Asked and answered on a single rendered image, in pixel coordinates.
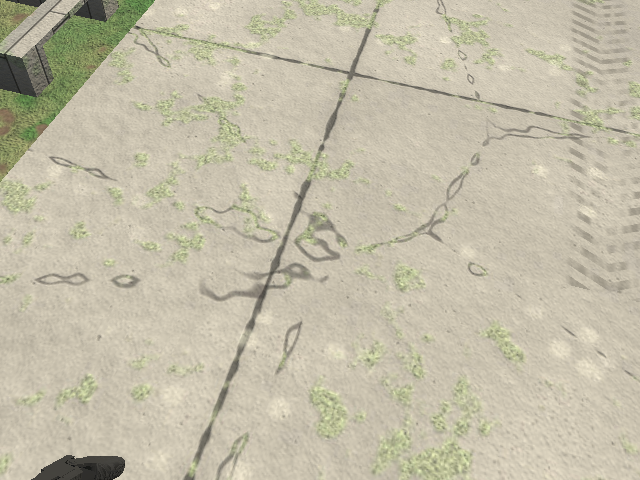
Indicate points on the robot left hand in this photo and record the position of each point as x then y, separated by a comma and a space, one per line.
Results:
86, 468

